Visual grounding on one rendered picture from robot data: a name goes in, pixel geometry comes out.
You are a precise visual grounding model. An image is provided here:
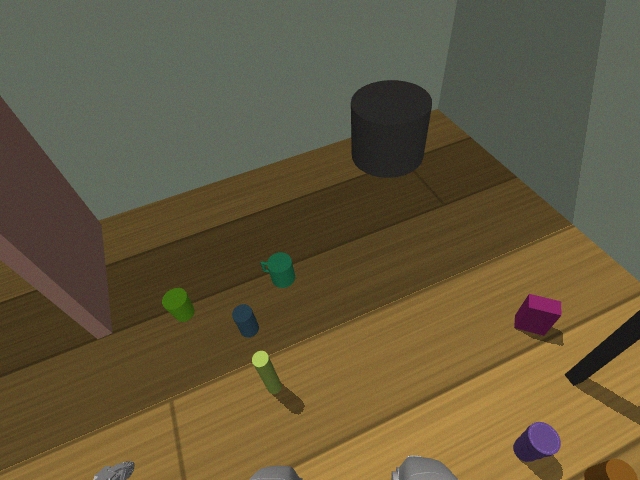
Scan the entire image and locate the left robot hand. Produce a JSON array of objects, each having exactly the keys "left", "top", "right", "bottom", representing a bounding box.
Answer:
[{"left": 93, "top": 461, "right": 135, "bottom": 480}]

